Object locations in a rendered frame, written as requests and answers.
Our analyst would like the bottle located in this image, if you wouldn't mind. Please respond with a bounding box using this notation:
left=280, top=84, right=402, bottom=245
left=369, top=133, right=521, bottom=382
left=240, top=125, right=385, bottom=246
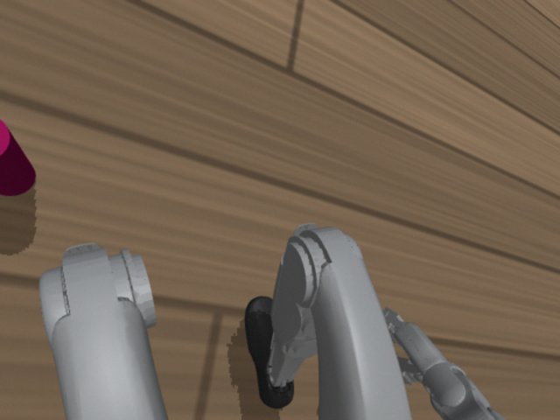
left=0, top=120, right=36, bottom=196

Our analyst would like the right robot foot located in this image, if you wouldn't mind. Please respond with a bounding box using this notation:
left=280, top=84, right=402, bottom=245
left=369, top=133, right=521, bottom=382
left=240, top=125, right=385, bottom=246
left=245, top=297, right=294, bottom=409

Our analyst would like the right robot arm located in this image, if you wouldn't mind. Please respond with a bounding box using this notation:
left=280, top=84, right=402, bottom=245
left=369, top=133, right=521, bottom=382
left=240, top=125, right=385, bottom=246
left=422, top=362, right=507, bottom=420

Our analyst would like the right robot hand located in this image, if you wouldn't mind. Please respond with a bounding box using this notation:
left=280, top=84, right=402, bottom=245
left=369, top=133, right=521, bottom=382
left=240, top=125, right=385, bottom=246
left=382, top=307, right=449, bottom=385

